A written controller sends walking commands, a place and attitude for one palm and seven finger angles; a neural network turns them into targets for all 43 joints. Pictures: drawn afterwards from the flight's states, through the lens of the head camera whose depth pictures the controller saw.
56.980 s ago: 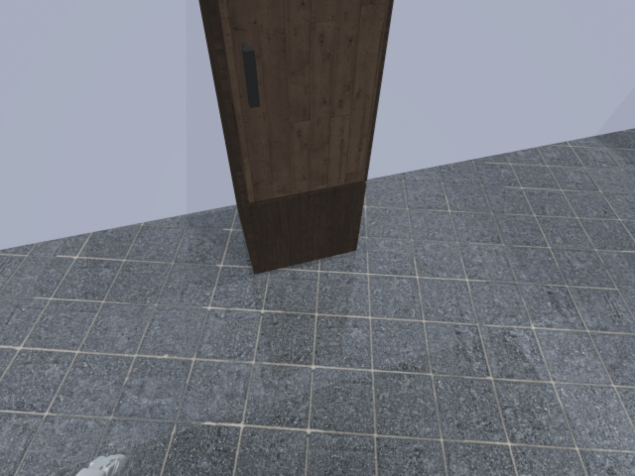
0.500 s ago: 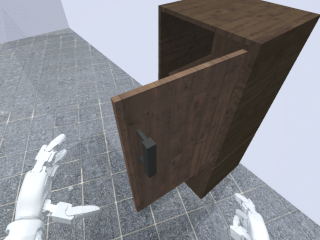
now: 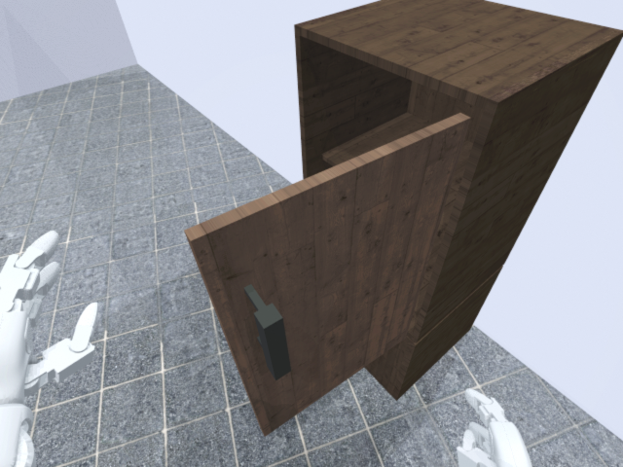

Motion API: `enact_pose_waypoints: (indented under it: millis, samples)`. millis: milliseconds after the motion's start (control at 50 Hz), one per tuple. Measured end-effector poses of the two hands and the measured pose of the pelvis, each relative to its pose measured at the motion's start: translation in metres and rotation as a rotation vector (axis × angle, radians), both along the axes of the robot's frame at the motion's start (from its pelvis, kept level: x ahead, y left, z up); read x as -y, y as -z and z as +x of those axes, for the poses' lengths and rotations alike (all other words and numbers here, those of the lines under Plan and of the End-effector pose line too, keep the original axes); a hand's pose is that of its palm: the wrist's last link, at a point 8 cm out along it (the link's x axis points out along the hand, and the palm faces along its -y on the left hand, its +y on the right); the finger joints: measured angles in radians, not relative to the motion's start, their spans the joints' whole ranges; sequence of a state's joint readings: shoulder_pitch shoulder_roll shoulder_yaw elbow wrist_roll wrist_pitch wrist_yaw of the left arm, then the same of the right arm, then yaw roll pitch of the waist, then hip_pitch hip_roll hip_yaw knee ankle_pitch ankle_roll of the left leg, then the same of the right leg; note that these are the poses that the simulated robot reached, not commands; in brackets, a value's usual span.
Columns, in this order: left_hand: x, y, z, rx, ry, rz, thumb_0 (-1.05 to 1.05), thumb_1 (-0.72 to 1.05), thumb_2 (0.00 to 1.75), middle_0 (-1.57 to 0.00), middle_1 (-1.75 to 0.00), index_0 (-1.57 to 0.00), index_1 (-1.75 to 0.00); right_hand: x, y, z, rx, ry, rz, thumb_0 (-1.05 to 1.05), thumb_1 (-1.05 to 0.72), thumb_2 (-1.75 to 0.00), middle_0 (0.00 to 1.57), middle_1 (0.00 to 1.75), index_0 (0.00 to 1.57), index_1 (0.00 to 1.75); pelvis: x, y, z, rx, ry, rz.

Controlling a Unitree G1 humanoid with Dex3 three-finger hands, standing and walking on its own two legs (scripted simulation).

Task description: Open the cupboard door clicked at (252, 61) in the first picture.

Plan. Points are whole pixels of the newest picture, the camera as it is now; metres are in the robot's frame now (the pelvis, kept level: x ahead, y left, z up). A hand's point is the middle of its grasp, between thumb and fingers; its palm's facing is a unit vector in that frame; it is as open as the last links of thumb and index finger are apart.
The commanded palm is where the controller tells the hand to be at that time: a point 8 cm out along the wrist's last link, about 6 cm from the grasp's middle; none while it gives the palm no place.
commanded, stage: draw the hand back to the body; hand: left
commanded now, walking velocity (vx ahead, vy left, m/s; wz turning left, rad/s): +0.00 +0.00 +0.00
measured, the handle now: (265, 332) +0.27 +0.10 +0.05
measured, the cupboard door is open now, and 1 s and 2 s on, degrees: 85 85 85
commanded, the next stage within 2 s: step back with the hand held close in 0.38 s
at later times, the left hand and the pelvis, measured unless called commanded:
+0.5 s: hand (95, 342) +0.19 +0.25 +0.14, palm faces +0.43 -0.79 -0.43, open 7.4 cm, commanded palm +0.14 +0.28 +0.17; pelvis +0.00 -0.02 +0.00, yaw +0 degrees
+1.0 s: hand (7, 400) +0.12 +0.29 +0.15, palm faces +0.36 -0.78 -0.51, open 7.4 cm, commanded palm +0.06 +0.32 +0.17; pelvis -0.08 +0.03 -0.01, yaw -1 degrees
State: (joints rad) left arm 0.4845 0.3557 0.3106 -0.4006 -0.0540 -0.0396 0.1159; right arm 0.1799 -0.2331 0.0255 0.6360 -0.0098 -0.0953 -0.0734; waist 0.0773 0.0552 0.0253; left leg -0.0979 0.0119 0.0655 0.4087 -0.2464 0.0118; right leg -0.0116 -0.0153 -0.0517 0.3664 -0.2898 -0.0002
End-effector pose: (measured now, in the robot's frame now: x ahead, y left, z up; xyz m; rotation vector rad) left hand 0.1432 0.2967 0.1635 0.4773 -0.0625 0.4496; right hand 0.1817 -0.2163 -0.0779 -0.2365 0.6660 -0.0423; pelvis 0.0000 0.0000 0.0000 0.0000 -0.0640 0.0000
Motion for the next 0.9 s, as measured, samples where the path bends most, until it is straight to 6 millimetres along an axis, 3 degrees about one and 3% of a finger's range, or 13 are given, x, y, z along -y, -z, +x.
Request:
enact_pose_waypoints:
  millis: [80, 200, 520, 580, 640, 800, 900]
  samples:
    - [-0.002, -0.005, 0.003, 0.015, -0.028, 0.009, 0.01, 0.73, 0.83, -0.20, -0.30, -0.20, -0.30, 0.008, 0.001, 0.005, -0.008, 0.006, -0.001, 0.02, -0.90, -0.90, 0.20, 0.30, 0.20, 0.30, 0.005, 0.000, 0.003, -0.001, 0.000, 0.001]
    - [0.010, 0.007, 0.008, -0.025, -0.021, -0.034, 0.02, 0.84, 0.88, -0.21, -0.30, -0.20, -0.30, 0.017, 0.002, 0.007, -0.021, 0.016, -0.001, 0.02, -0.91, -0.90, 0.20, 0.29, 0.20, 0.30, 0.012, 0.000, 0.004, -0.006, 0.001, 0.003]
    - [0.017, 0.000, -0.001, -0.014, -0.008, -0.014, 0.02, 0.89, 0.90, -0.21, -0.30, -0.21, -0.30, 0.024, 0.005, -0.004, -0.030, 0.037, 0.011, 0.02, -0.91, -0.90, 0.20, 0.29, 0.20, 0.30, 0.020, -0.001, -0.003, 0.006, 0.002, 0.002]
    - [0.015, -0.011, -0.001, 0.029, 0.012, 0.030, 0.02, 0.89, 0.90, -0.21, -0.30, -0.21, -0.30, 0.023, 0.004, -0.008, -0.037, 0.036, 0.008, 0.02, -0.91, -0.90, 0.20, 0.29, 0.20, 0.30, 0.019, 0.000, -0.009, -0.010, -0.009, -0.008]
    - [0.013, -0.014, -0.002, 0.029, 0.043, 0.066, 0.02, 0.89, 0.90, -0.21, -0.30, -0.21, -0.30, 0.023, 0.002, -0.014, -0.052, 0.057, 0.000, 0.02, -0.91, -0.90, 0.20, 0.29, 0.20, 0.30, 0.016, 0.000, -0.017, -0.033, -0.005, -0.015]
    - [0.003, 0.005, -0.019, -0.089, 0.119, 0.061, 0.02, 0.89, 0.90, -0.21, -0.30, -0.21, -0.30, 0.022, -0.003, -0.043, -0.065, 0.144, -0.033, 0.01, -0.91, -0.90, 0.20, 0.29, 0.20, 0.30, -0.005, 0.001, -0.040, -0.060, 0.024, -0.015]
    - [-0.013, -0.001, -0.037, -0.039, 0.135, 0.094, 0.02, 0.89, 0.90, -0.22, -0.30, -0.21, -0.30, 0.011, -0.006, -0.069, -0.069, 0.157, -0.055, 0.01, -0.91, -0.90, 0.20, 0.29, 0.20, 0.30, -0.017, 0.004, -0.061, -0.053, 0.025, -0.018]
